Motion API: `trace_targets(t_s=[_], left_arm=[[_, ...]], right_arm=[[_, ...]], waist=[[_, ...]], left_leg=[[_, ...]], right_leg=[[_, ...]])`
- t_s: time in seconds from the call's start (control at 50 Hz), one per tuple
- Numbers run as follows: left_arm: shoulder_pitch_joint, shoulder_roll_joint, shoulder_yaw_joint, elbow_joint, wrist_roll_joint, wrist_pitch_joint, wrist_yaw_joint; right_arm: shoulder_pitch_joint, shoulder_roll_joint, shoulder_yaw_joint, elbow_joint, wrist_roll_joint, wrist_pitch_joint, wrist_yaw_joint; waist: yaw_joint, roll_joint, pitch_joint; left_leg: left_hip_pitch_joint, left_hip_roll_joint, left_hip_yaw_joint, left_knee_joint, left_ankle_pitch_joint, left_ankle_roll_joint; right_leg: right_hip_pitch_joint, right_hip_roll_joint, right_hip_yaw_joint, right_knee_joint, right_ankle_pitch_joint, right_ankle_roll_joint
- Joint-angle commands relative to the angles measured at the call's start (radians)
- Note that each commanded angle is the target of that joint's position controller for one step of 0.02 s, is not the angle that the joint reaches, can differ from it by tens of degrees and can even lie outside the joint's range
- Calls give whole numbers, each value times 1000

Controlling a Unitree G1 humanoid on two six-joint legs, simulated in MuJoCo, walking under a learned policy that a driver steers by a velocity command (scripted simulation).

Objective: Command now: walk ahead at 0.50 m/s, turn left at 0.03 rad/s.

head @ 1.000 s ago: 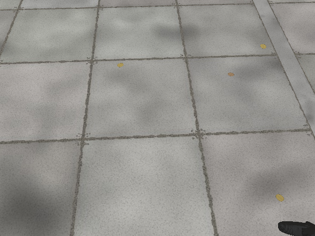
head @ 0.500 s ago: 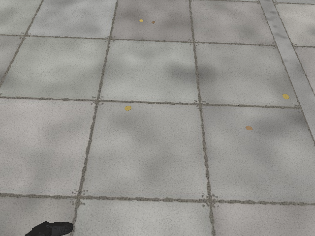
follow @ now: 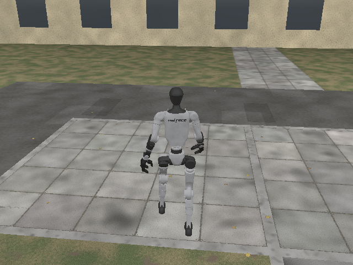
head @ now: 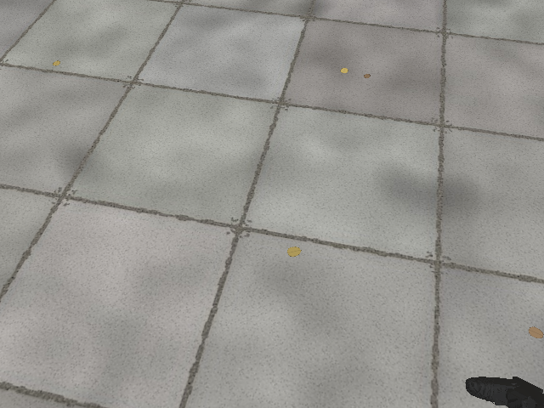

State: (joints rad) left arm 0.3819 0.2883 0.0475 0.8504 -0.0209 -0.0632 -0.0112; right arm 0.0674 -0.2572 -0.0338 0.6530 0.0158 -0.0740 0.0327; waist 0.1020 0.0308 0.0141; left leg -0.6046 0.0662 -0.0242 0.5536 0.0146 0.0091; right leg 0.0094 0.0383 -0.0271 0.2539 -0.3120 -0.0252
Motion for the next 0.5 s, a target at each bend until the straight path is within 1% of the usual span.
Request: trace_targets(t_s=[0.02, 0.04, 0.06, 0.08, 0.1, 0.12, 0.14, 0.16, 0.18, 0.2, 0.22, 0.24, 0.28, 0.32, 0.36, 0.4, 0.44, 0.48, 0.5], left_arm=[[13, 191, 48, -29, -5, 8, 11], [-8, 198, 50, -32, -7, 13, 15], [-13, 180, 42, -35, -4, 15, 17], [-18, 130, 19, -62, 21, 11, 20], [108, 13, -17, -85, 22, -12, 12], [51, 108, 2, -70, 3, -31, 4], [-48, 156, 17, -103, -19, -43, -2], [-99, 145, 14, -112, -17, -45, 0], [-122, 138, 17, -115, -3, -40, 1], [-100, 129, 21, -109, -1, -26, 0], [-77, 109, 19, -101, -5, -12, 0], [-64, 88, 16, -95, -6, 2, 2], [-94, 73, 15, -108, -2, 17, 7], [-137, 68, 16, -121, 1, 19, 6], [-183, 60, 14, -132, 1, 14, -3], [-253, 43, 7, -153, 3, 8, -15], [-317, 31, 2, -182, 3, 7, -26], [-363, 35, 2, -213, 2, 8, -36], [-376, 40, 5, -229, 6, 8, -43]], right_arm=[[-66, -98, -29, -91, 1, -24, 12], [8, -120, -42, -72, -3, -25, 10], [148, -164, -65, -30, -9, -24, 2], [332, -234, -87, 3, -21, -19, -10], [376, -317, -102, 23, -22, -13, -10], [394, -218, -79, 22, -6, -9, -10], [328, -186, -64, 19, -5, -9, -14], [265, -164, -56, 13, -12, -8, -16], [214, -137, -49, 13, -19, -10, -14], [184, -114, -42, 13, -28, -17, -13], [169, -110, -43, 18, -28, -24, -11], [163, -112, -45, 29, -26, -33, -11], [162, -133, -54, 50, -29, -45, -16], [173, -145, -58, 70, -34, -46, -24], [170, -151, -59, 80, -31, -44, -29], [187, -164, -61, 94, -27, -41, -34], [226, -179, -65, 116, -21, -32, -37], [254, -189, -71, 136, -12, -17, -39], [246, -194, -73, 140, -9, -6, -42]], waist=[[-47, -120, 20], [-98, -124, -25], [-166, -108, -118], [-238, -21, -270], [-170, 251, -395], [-219, 187, -397], [-216, 134, -239], [-189, 54, -160], [-160, 27, -96], [-124, 48, -76], [-106, 61, -67], [-93, 58, -54], [-87, 40, -16], [-97, 23, 2], [-110, 20, 14], [-140, 12, 32], [-170, 2, 50], [-185, 2, 65], [-178, 5, 77]], left_leg=[[50, -32, 23, -54, -73, 38], [165, -59, 49, -82, -81, 59], [376, -70, 61, -91, -58, 91], [684, 96, -115, -37, -3, 157], [1015, 322, -586, -120, -190, 325], [1013, 317, -690, -206, -332, 320], [892, 281, -542, -227, -311, 278], [756, 247, -424, -246, -227, 252], [634, 215, -344, -280, -148, 240], [551, 194, -284, -315, -103, 231], [498, 186, -245, -349, -92, 231], [457, 185, -201, -377, -70, 235], [419, 187, -123, -418, -28, 233], [438, 178, -50, -432, 11, 219], [450, 151, 33, -436, 40, 190], [464, 144, 90, -441, 45, 170], [525, 165, 114, -431, 50, 162], [614, 191, 130, -399, 81, 152], [645, 197, 145, -356, 182, 141]], right_leg=[[31, -291, 141, 18, 517, -138], [30, -273, 115, 105, 671, -121], [-19, -226, 74, 270, 757, -95], [-212, -175, 34, 561, 533, -57], [-619, 7, 27, 917, -144, 8], [-746, -24, 146, 1033, -268, 4], [-814, -72, 130, 1051, -194, -4], [-791, -117, 108, 1011, -107, -3], [-756, -143, 102, 953, -54, 5], [-694, -167, 114, 922, -15, 10], [-653, -172, 118, 902, 4, 18], [-636, -174, 120, 883, 15, 26], [-668, -174, 133, 830, 84, 44], [-706, -169, 145, 744, 199, 52], [-691, -158, 123, 621, 322, 47], [-664, -146, 81, 509, 405, 38], [-675, -138, 57, 439, 417, 23], [-710, -131, 40, 393, 367, 3], [-717, -121, 23, 368, 324, -8]])
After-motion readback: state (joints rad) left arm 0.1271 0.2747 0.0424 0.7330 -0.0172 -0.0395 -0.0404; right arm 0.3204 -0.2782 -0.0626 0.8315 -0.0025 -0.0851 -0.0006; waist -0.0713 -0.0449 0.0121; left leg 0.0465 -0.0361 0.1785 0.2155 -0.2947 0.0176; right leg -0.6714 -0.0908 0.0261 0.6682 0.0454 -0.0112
